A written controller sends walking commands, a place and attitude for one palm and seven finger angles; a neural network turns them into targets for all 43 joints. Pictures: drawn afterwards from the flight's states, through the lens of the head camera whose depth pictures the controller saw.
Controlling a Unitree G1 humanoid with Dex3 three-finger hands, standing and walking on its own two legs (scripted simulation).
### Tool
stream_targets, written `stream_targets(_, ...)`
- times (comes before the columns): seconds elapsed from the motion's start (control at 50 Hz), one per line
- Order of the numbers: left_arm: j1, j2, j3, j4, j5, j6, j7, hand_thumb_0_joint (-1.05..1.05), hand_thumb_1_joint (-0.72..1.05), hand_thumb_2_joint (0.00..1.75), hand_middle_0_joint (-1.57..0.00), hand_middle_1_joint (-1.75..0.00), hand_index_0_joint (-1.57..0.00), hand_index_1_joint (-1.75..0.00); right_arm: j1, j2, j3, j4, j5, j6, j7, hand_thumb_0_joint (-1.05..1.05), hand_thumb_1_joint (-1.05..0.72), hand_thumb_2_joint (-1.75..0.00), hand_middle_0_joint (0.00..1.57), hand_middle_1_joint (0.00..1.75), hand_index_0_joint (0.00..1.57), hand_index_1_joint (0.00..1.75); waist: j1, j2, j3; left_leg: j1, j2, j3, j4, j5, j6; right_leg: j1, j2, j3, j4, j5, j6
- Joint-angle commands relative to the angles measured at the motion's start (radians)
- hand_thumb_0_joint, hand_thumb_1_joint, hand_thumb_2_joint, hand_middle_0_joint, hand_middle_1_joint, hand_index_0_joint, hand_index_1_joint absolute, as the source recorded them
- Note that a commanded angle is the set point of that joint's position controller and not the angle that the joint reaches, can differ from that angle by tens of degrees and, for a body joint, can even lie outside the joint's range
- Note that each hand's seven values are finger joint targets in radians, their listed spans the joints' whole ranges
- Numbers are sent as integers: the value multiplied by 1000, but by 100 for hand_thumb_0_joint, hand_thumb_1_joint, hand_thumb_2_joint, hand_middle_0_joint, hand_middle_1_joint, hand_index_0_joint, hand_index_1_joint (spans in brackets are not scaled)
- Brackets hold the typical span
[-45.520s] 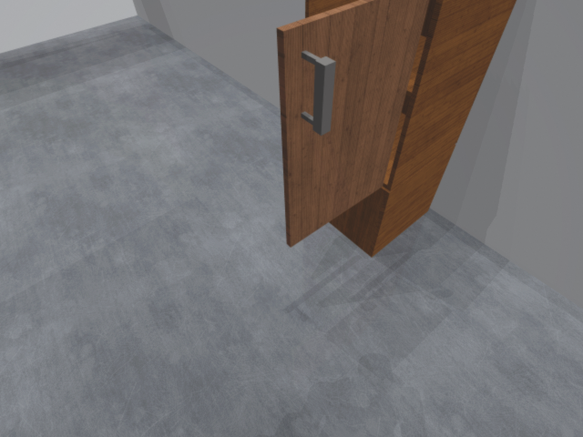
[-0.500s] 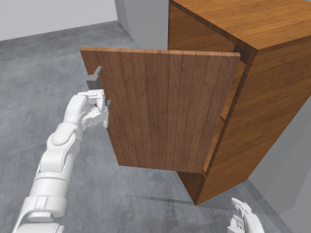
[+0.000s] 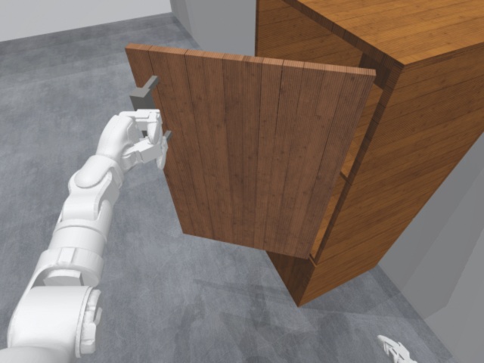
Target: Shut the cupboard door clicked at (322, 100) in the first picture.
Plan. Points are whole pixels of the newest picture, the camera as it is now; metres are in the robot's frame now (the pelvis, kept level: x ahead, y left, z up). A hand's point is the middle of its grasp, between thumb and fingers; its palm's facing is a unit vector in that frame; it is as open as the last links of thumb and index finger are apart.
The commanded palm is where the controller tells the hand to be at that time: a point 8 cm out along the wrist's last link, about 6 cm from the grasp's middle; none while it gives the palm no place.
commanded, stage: push the door shut along its arc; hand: left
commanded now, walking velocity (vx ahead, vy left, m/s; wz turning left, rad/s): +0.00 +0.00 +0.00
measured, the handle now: (155, 118) +0.50 +0.16 +0.14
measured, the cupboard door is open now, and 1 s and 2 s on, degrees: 52 39 31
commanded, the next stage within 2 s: pull the fist back off the door in 1.12 s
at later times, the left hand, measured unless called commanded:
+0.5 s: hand (203, 118) +0.49 +0.07 +0.15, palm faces -0.38 -0.92 +0.01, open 3.1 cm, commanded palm +0.49 +0.14 +0.15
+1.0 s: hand (214, 108) +0.52 +0.06 +0.15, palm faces -0.45 -0.89 +0.00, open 3.2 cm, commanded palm +0.54 +0.10 +0.15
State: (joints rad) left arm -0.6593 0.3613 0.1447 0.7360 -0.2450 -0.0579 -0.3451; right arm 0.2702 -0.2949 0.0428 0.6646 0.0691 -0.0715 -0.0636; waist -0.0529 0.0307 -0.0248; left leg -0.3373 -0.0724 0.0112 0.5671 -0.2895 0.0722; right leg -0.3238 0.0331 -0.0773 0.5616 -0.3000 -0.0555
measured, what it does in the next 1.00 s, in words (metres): stands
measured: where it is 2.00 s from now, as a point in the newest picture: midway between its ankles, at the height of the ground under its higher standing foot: outside the picture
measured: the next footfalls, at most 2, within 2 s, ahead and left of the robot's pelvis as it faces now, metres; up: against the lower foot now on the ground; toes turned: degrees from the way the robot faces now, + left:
none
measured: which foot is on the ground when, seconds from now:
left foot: down 0.00-1.00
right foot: down 0.00-1.00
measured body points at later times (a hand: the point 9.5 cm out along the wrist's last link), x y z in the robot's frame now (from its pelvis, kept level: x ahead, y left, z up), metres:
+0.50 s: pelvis +0.01 +0.01 -0.01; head +0.07 +0.00 +0.44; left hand +0.50 +0.13 +0.15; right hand +0.04 -0.27 -0.13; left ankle +0.00 +0.07 -0.73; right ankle -0.01 -0.08 -0.73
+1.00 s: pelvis +0.02 -0.01 -0.01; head +0.11 -0.01 +0.43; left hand +0.54 +0.11 +0.15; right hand +0.04 -0.29 -0.13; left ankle +0.00 +0.07 -0.73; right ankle -0.01 -0.08 -0.73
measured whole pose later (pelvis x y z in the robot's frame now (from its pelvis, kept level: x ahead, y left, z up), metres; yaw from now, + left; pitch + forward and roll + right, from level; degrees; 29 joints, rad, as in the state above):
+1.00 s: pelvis +0.02 -0.01 -0.01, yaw -1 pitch +14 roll +0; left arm -1.15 0.41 0.13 1.23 -0.20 -0.15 -0.47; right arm 0.34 -0.31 0.01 0.75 0.02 -0.07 -0.06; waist -0.15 0.03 -0.06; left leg -0.57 -0.06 0.02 0.69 -0.36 0.07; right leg -0.55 0.04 -0.07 0.68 -0.36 -0.06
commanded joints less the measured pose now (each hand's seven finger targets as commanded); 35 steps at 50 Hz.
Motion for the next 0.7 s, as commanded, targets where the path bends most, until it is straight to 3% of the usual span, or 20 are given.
stream_targets(0.0, -644, 104, -18, -146, -18, -99, -26, 0, 90, 90, -130, -150, -130, -150, -15, -140, -50, -98, 1, -57, -11, 0, -90, -90, 20, 30, 20, 30, -71, 0, -292, 247, 59, -105, -32, 221, -26, -93, -22, 65, -66, 219, 17)
stream_targets(0.02, -647, 143, 16, -95, -16, -103, -25, 0, 90, 90, -130, -150, -130, -150, -3, -146, -49, -87, 0, -55, -11, 0, -90, -90, 20, 30, 20, 30, -68, -12, -271, 220, 60, -108, -34, 189, -27, -103, -21, 66, -69, 190, 16)
stream_targets(0.06, -717, 117, -11, -56, -15, -121, -28, 0, 90, 90, -130, -150, -130, -150, 14, -150, -52, -72, -4, -56, -11, 0, -90, -90, 20, 30, 20, 30, -84, -42, -272, 215, 56, -109, -30, 181, -24, -111, -23, 63, -63, 181, 16)
stream_targets(0.12, -752, 95, -24, -9, -9, -143, -35, 0, 90, 90, -130, -150, -130, -150, 31, -154, -57, -66, -8, -67, -7, 0, -90, -90, 20, 30, 20, 30, -85, -21, -332, 247, 60, -121, -16, 214, -30, -142, -20, 56, -39, 193, 15)
stream_targets(0.16, -767, 128, 2, 42, -3, -152, -40, 0, 90, 90, -130, -150, -130, -150, 56, -161, -61, -49, -15, -64, -6, 0, -90, -90, 20, 30, 20, 30, -82, -28, -356, 240, 59, -119, -4, 236, -31, -140, -20, 59, -29, 207, 15)
stream_targets(0.2, -818, 115, -11, 84, -1, -157, -47, 0, 90, 90, -130, -150, -130, -150, 68, -162, -61, -43, -16, -66, -5, 0, -90, -90, 20, 30, 20, 30, -98, -46, -343, 210, 58, -121, 2, 223, -30, -159, -19, 58, -21, 206, 18)
stream_targets(0.22, -823, 142, 12, 106, 5, -161, -47, 0, 90, 90, -130, -150, -130, -150, 77, -167, -63, -38, -17, -65, -5, 0, -90, -90, 20, 30, 20, 30, -99, -56, -348, 201, 61, -121, 6, 220, -30, -162, -18, 58, -16, 203, 18)
stream_targets(0.3, -878, 112, -10, 102, 13, -187, -51, 0, 90, 90, -130, -150, -130, -150, 100, -168, -72, -36, -24, -70, 3, 0, -90, -90, 20, 30, 20, 30, -98, 16, -415, 263, 63, -129, 28, 300, -38, -198, -14, 53, 8, 233, 14)
stream_targets(0.34, -850, 159, 40, 124, 12, -188, -54, 0, 90, 90, -130, -150, -130, -150, 114, -172, -73, -36, -28, -66, 6, 0, -90, -90, 20, 30, 20, 30, -84, 5, -444, 256, 65, -126, 37, 337, -41, -177, -12, 55, 16, 262, 14)
stream_targets(0.36, -826, 196, 71, 141, 11, -186, -54, 0, 90, 90, -130, -150, -130, -150, 132, -178, -76, -31, -30, -57, 4, 0, -90, -90, 20, 30, 20, 30, -77, -30, -461, 244, 65, -121, 40, 370, -38, -143, -13, 53, 22, 292, 13)
stream_targets(0.4, -822, 193, 78, 138, 13, -185, -60, 0, 90, 90, -130, -150, -130, -150, 129, -174, -76, -45, -29, -51, 7, 0, -90, -90, 20, 30, 20, 30, -74, -50, -465, 215, 62, -109, 41, 385, -33, -115, -10, 58, 25, 335, 19)
stream_targets(0.42, -802, 230, 113, 157, 17, -182, -58, 0, 90, 90, -130, -150, -130, -150, 135, -176, -77, -45, -30, -47, 6, 0, -90, -90, 20, 30, 20, 30, -64, -60, -458, 185, 62, -102, 42, 381, -31, -92, -11, 62, 24, 346, 20)
stream_targets(0.48, -797, 254, 124, 211, 31, -174, -54, 0, 90, 90, -130, -150, -130, -150, 147, -177, -76, -45, -29, -30, 2, 0, -90, -90, 20, 30, 20, 30, -75, -96, -383, 105, 59, -80, 43, 347, -20, -79, -10, 71, 17, 365, 28)
stream_targets(0.5, -805, 291, 148, 221, 39, -177, -53, 0, 90, 90, -130, -150, -130, -150, 160, -183, -78, -42, -29, -26, 1, 0, -90, -90, 20, 30, 20, 30, -77, -96, -375, 87, 58, -76, 42, 341, -21, -74, -11, 76, 17, 374, 28)
stream_targets(0.56, -876, 228, 78, 160, 45, -197, -65, 0, 90, 90, -130, -150, -130, -150, 171, -179, -87, -45, -30, -23, 2, 0, -90, -90, 20, 30, 20, 30, -93, -19, -436, 171, 60, -75, 59, 403, -24, -113, -8, 70, 28, 391, 28)
stream_targets(0.6, -851, 235, 93, 143, 42, -202, -81, 0, 90, 90, -130, -150, -130, -150, 166, -180, -89, -51, -32, -24, 4, 0, -90, -90, 20, 30, 20, 30, -77, 29, -486, 235, 64, -84, 73, 461, -30, -134, -2, 69, 33, 404, 26)
stream_targets(0.64, -889, 234, 83, 156, 37, -196, -98, 0, 90, 90, -130, -150, -130, -150, 173, -181, -90, -39, -33, -22, 1, 0, -90, -90, 20, 30, 20, 30, -95, 18, -481, 225, 62, -83, 77, 432, -29, -143, 1, 70, 28, 395, 26)
stream_targets(0.66, -906, 211, 53, 169, 32, -192, -105, 0, 90, 90, -130, -150, -130, -150, 186, -183, -92, -27, -34, -16, -3, 0, -90, -90, 20, 30, 20, 30, -111, -20, -477, 216, 62, -80, 78, 426, -22, -137, -1, 66, 26, 398, 30)
stream_targets(0.68, -896, 211, 64, 206, 33, -177, -104, 0, 90, 90, -130, -150, -130, -150, 178, -183, -91, -24, -32, -14, -4, 0, -90, -90, 20, 30, 20, 30, -110, -31, -439, 188, 60, -79, 81, 409, -18, -150, 4, 67, 22, 395, 31)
